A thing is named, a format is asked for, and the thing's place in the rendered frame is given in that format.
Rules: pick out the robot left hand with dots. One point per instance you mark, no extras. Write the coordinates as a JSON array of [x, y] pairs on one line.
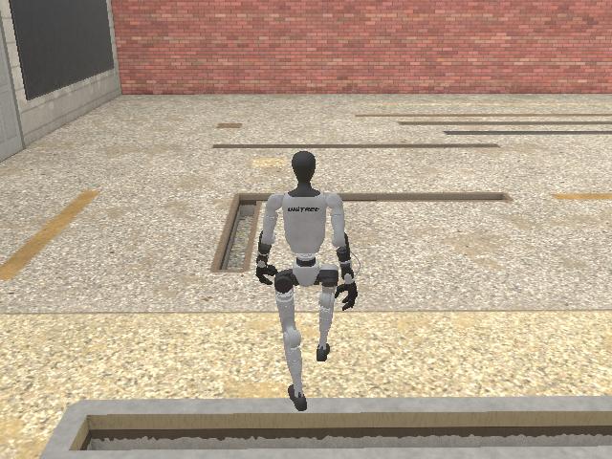
[[271, 270]]

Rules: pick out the robot torso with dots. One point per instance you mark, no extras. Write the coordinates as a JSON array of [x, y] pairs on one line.
[[304, 225]]

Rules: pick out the robot left upper arm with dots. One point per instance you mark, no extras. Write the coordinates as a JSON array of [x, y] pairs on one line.
[[270, 217]]

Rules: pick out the robot right hand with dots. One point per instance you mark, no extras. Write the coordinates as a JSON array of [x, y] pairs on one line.
[[352, 294]]

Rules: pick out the right robot forearm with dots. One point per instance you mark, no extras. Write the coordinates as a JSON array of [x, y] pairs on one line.
[[345, 262]]

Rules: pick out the left robot forearm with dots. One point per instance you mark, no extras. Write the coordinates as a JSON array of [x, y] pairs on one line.
[[262, 253]]

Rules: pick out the right robot shin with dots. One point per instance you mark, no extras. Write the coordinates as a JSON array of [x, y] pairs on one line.
[[325, 321]]

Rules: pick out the robot right upper arm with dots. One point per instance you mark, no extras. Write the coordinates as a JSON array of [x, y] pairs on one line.
[[334, 202]]

